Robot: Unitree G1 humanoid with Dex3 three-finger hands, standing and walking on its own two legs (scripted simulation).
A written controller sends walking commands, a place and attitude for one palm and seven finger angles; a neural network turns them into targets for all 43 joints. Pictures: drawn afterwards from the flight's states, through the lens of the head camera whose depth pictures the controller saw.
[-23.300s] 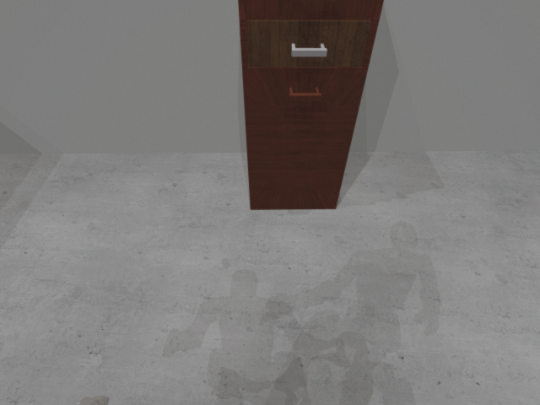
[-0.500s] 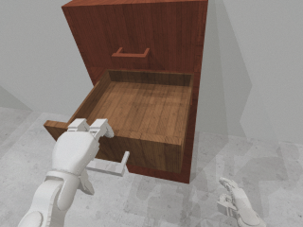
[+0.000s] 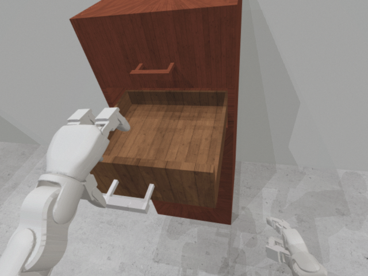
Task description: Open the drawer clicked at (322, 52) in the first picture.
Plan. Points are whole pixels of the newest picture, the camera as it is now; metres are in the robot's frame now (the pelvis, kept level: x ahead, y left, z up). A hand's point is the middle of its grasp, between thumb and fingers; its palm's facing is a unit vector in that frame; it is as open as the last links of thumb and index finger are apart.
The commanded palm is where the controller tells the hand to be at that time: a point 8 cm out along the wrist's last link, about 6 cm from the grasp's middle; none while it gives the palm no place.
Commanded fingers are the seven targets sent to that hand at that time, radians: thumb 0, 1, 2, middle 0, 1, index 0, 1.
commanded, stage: lift the hand off the handle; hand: left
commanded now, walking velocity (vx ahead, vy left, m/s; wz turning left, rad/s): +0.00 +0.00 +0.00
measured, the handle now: (128, 195) +0.27 +0.19 +0.04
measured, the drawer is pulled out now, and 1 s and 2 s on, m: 0.30 0.30 0.30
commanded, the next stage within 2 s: draw the hand back to the body in 0.04 s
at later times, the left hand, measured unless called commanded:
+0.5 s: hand (81, 175) +0.22 +0.21 +0.18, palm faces +0.16 -0.07 -0.98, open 13.9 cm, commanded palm +0.18 +0.22 +0.24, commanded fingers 0.00 -0.50 0.30 -0.30 -1.20 -0.30 -1.20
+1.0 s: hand (61, 165) +0.21 +0.21 +0.23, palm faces +0.43 -0.85 -0.32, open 13.2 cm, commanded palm +0.15 +0.25 +0.23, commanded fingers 0.00 -0.01 0.51 -0.26 -0.88 -0.26 -0.88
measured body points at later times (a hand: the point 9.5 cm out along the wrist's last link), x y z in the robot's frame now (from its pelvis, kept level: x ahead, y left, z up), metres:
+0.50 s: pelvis -0.01 -0.01 +0.00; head -0.01 -0.07 +0.44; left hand +0.21 +0.22 +0.23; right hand +0.23 -0.20 -0.10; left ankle -0.03 +0.13 -0.74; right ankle +0.04 -0.11 -0.74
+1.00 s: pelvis +0.01 +0.00 +0.00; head +0.00 -0.01 +0.45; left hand +0.18 +0.25 +0.25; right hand +0.21 -0.19 -0.08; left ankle -0.03 +0.13 -0.74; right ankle +0.04 -0.11 -0.74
